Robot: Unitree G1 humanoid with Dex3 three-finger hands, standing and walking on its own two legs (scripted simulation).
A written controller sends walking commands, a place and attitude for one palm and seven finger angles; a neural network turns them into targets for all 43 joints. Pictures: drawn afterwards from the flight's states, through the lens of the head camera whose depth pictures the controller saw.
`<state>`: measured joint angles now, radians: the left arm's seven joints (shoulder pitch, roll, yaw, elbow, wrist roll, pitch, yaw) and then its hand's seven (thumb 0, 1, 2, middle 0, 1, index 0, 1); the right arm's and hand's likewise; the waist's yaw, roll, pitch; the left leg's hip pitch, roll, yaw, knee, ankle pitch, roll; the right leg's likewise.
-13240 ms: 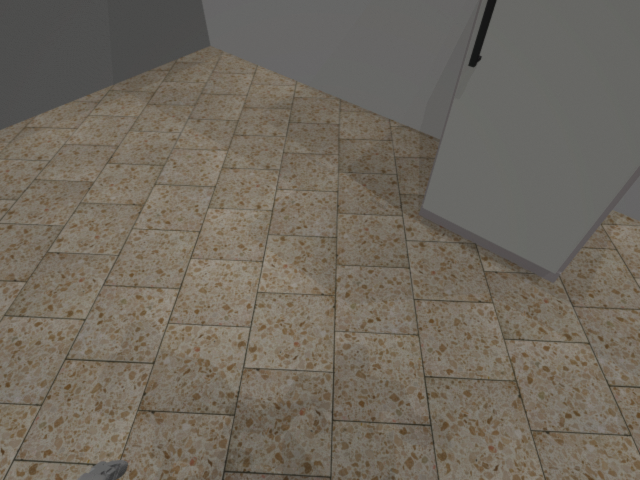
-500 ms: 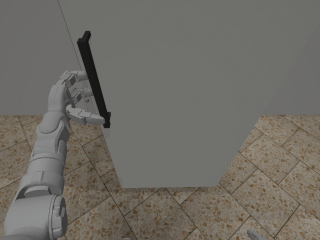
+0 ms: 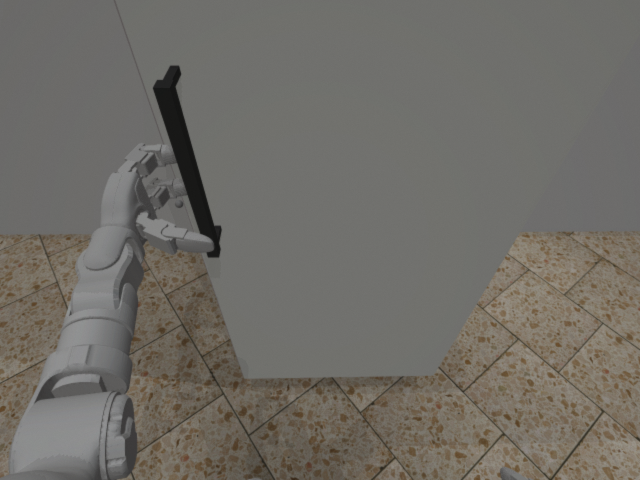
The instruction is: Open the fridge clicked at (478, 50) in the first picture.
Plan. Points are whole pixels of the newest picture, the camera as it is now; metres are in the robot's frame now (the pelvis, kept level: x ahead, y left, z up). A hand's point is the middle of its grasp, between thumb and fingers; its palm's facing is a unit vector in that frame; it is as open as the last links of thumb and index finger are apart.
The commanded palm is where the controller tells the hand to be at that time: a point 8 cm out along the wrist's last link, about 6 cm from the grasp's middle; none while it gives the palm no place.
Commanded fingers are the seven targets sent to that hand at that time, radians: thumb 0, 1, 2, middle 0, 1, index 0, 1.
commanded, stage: slide the fingers in behind the handle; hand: left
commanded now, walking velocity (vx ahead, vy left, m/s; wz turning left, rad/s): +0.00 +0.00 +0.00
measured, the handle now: (196, 176) +0.48 +0.17 +0.13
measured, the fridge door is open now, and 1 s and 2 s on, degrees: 0 0 0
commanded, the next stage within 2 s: grip the handle and tug to test in 1.48 s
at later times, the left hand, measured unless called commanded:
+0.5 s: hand (197, 206) +0.42 +0.16 +0.13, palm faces +0.03 -1.00 -0.01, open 14.0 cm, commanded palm +0.39 +0.21 +0.13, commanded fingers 0.00 -0.50 0.30 -0.30 -1.20 -0.30 -1.20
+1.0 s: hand (209, 207) +0.42 +0.15 +0.13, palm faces +0.05 -1.00 -0.01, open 14.1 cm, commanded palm +0.38 +0.19 +0.13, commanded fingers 0.00 -0.50 0.30 -0.30 -1.20 -0.30 -1.20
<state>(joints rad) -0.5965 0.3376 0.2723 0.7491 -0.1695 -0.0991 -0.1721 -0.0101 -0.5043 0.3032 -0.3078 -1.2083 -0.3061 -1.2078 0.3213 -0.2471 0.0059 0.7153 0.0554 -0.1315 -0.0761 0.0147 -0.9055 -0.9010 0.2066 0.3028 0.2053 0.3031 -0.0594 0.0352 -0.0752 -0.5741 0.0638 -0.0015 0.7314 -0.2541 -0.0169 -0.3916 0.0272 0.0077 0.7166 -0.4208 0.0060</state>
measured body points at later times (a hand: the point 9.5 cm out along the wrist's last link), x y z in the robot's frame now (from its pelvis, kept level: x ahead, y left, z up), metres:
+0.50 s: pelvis +0.00 +0.00 +0.00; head +0.01 +0.00 +0.45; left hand +0.41 +0.21 +0.14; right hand +0.11 -0.25 -0.10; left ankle +0.07 +0.13 -0.71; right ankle -0.03 -0.13 -0.71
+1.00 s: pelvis +0.00 +0.00 +0.00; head +0.01 +0.00 +0.45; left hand +0.41 +0.20 +0.14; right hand +0.10 -0.26 -0.11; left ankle +0.07 +0.13 -0.71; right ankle -0.03 -0.13 -0.71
